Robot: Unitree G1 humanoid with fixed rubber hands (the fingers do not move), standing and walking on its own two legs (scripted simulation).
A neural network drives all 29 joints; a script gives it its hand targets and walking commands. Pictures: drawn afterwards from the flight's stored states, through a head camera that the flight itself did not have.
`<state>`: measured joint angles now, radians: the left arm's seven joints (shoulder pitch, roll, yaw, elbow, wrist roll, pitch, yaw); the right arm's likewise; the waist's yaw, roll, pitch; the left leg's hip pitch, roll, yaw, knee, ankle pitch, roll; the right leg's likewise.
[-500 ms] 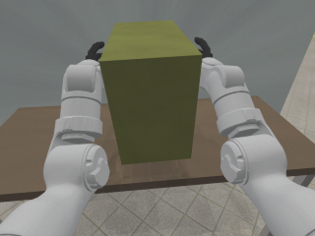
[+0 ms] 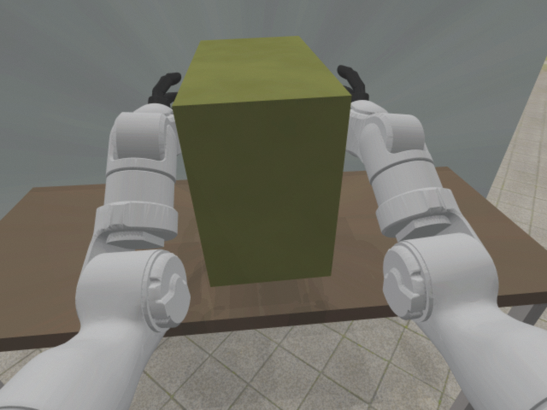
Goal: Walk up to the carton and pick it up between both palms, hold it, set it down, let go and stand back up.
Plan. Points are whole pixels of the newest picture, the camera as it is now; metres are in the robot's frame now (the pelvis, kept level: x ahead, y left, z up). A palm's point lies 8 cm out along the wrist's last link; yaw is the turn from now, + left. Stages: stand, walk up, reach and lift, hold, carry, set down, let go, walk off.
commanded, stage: hold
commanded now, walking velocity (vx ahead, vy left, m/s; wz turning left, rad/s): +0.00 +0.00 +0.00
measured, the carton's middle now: (259, 147) +0.40 +0.01 +0.27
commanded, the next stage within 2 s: none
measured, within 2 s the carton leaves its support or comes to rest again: neither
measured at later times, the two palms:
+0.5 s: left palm (161, 123) +0.37 +0.14 +0.33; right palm (352, 118) +0.37 -0.11 +0.33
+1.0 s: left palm (160, 122) +0.37 +0.14 +0.33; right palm (352, 118) +0.37 -0.11 +0.33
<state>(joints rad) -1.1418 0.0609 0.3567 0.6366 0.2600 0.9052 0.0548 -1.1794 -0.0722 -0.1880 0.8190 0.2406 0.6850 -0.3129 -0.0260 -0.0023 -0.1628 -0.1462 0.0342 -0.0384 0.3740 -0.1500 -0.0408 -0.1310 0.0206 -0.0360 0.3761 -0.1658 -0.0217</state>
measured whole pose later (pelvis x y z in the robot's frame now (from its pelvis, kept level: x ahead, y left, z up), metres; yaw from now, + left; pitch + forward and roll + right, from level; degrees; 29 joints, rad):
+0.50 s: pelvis +0.00 +0.00 +0.00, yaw +0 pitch -5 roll +0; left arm -1.14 0.06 0.36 0.63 0.26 0.91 0.06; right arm -1.18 -0.07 -0.19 0.82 0.25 0.69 -0.32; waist -0.03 0.00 -0.16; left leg -0.15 0.03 -0.04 0.37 -0.15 -0.04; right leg -0.13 0.02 -0.04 0.38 -0.17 -0.02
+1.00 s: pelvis +0.00 +0.00 +0.00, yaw +0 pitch -5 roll +0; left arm -1.14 0.06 0.36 0.63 0.26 0.91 0.06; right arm -1.18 -0.07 -0.19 0.82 0.25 0.69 -0.32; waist -0.03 0.00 -0.17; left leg -0.15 0.03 -0.04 0.37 -0.15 -0.04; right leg -0.13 0.02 -0.04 0.38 -0.17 -0.02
